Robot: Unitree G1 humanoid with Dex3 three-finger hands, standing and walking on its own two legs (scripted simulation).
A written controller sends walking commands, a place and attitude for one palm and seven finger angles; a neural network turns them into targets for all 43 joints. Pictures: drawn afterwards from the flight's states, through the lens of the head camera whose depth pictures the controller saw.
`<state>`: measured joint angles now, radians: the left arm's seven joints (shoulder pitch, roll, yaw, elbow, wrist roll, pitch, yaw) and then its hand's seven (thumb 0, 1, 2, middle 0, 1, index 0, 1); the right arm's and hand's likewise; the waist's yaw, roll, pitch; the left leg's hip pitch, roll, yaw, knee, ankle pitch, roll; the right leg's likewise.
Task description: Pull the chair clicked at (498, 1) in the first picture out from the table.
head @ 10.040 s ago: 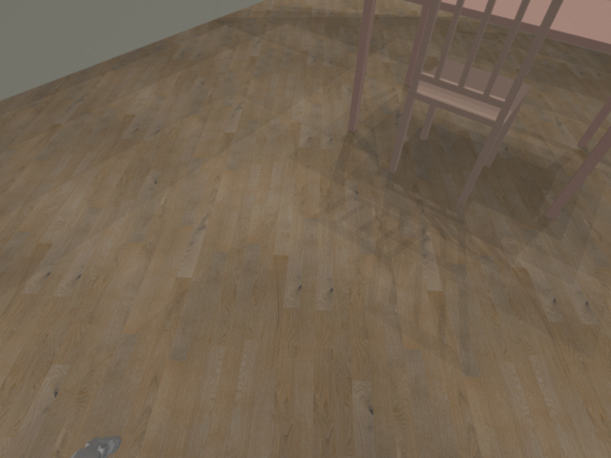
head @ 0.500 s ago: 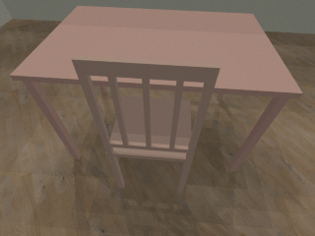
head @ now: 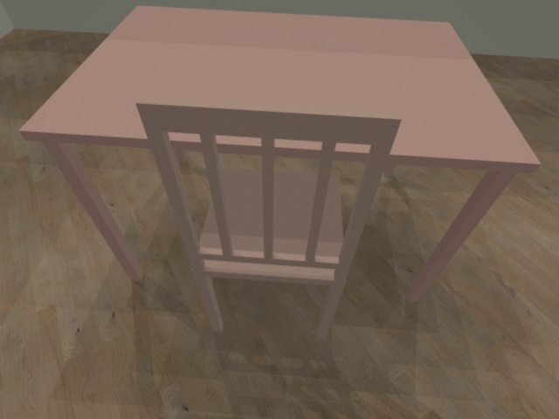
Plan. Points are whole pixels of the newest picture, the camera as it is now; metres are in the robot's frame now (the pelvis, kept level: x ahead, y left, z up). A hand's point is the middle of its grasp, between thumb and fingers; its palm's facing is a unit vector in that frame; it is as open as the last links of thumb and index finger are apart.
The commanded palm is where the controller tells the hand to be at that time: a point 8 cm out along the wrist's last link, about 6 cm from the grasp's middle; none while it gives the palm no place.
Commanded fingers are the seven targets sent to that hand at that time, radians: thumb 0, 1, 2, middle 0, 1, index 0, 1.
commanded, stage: look again from close up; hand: left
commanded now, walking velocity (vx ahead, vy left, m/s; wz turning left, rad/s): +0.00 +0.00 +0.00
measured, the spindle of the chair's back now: (268, 207) +0.52 +0.06 -0.05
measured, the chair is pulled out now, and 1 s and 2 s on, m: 0.00 0.00 0.00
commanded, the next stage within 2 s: shuffle to correct the standing spot in 0.72 s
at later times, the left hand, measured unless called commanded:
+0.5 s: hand out of the picture -0.01 +0.16 -0.18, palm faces +0.02 -0.98 -0.20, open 7.3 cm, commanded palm none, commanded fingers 0.00 0.90 0.90 -0.20 -0.30 -0.20 -0.30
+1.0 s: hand out of the picture -0.01 +0.14 -0.18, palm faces +0.02 -0.98 -0.18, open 7.3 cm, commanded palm none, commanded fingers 0.00 0.90 0.90 -0.20 -0.30 -0.20 -0.30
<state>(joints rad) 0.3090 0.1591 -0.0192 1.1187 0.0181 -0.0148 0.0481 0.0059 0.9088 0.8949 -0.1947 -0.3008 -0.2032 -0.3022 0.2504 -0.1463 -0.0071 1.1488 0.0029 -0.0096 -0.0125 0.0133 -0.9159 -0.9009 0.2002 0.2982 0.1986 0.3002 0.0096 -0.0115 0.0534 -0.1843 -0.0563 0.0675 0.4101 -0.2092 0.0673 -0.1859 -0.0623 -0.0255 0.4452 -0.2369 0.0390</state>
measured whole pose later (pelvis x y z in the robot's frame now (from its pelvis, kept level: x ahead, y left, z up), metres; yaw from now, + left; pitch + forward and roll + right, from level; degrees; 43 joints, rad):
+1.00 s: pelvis +0.02 -0.02 +0.00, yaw -1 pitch -1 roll +1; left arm 0.35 0.12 0.00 1.11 0.02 -0.02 0.04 0.00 0.91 0.89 -0.19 -0.30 -0.20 -0.30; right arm 0.30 -0.13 -0.01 1.15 0.00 -0.01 -0.02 0.01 -0.91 -0.90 0.20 0.30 0.20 0.30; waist 0.01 0.00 0.03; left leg -0.17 -0.03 0.08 0.44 -0.25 0.04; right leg -0.19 -0.04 -0.02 0.48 -0.28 0.01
